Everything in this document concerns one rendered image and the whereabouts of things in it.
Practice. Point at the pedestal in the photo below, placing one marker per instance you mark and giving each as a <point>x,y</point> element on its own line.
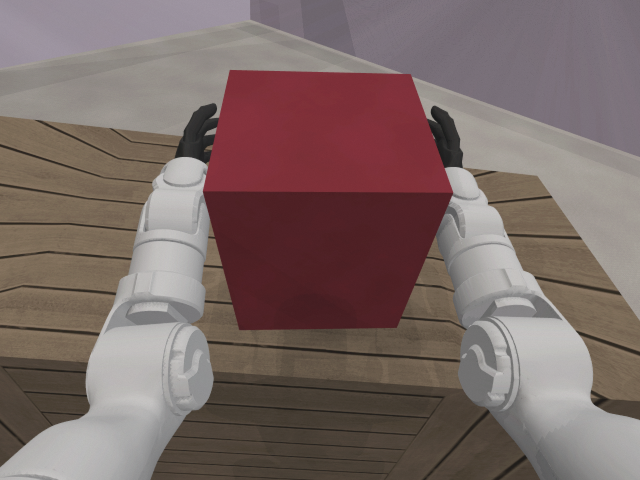
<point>293,404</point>

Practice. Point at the robot right upper arm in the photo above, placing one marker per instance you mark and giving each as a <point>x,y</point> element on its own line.
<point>534,375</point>

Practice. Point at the left robot hand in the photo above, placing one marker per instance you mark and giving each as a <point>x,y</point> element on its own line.
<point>193,143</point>

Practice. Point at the robot right forearm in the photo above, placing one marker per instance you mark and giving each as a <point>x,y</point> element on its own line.
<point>486,274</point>

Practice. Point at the carton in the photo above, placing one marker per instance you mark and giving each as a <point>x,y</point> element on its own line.
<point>325,191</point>

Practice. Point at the right robot hand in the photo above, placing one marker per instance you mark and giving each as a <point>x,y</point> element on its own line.
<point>446,138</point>

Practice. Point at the robot left upper arm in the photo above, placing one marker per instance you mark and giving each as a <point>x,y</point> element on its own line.
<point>142,382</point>

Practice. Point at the robot left forearm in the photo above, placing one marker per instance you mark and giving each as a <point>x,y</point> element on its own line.
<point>164,283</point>

